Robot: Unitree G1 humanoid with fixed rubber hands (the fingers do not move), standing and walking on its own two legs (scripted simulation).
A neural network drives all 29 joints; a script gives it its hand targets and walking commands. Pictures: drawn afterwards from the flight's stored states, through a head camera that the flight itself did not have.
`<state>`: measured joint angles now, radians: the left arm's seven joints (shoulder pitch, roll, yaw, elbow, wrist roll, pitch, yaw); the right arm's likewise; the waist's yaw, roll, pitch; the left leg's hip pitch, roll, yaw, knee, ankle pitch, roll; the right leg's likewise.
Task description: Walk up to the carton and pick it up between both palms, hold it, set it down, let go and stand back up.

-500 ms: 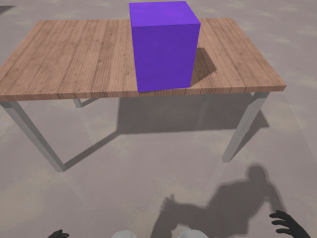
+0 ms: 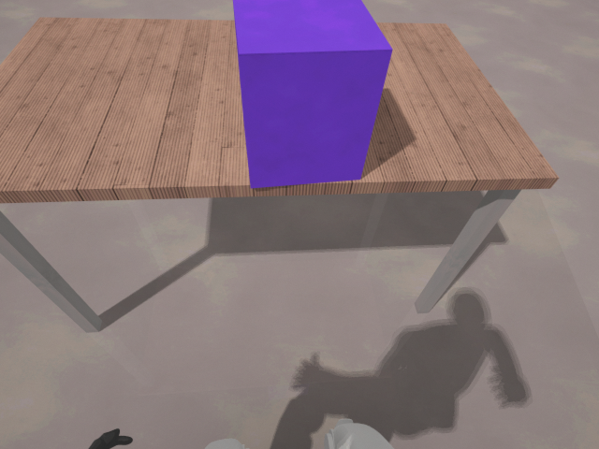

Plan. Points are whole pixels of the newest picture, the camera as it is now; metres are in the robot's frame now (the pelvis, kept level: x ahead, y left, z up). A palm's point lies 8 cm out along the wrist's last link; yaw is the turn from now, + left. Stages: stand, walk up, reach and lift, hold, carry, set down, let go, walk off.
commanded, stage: walk up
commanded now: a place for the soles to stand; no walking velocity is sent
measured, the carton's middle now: (301, 94) +0.67 +0.01 +0.11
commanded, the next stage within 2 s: none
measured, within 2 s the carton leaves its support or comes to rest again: neither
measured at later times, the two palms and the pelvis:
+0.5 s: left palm (91, 426) +0.18 +0.29 -0.10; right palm out of the picture +0.12 -0.31 -0.04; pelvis +0.07 +0.01 +0.00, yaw +0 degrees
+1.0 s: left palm (99, 406) +0.21 +0.29 -0.10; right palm (531, 393) +0.21 -0.31 -0.06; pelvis +0.09 +0.00 +0.00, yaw +0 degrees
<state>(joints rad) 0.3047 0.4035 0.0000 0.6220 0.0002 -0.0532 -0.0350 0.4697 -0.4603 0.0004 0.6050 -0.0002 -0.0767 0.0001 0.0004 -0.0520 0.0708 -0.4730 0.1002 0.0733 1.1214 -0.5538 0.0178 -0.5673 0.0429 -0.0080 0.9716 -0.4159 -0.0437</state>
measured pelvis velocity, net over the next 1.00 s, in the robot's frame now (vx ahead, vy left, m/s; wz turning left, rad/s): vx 0.09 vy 0.00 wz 0.00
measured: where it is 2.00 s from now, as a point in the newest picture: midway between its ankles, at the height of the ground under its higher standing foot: outside the picture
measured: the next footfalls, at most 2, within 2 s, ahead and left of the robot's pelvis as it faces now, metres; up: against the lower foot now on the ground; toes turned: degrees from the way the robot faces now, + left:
left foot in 0.24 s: +0.11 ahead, +0.15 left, +0.00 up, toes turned +7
right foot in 0.58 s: +0.18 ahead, -0.11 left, +0.00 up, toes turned +0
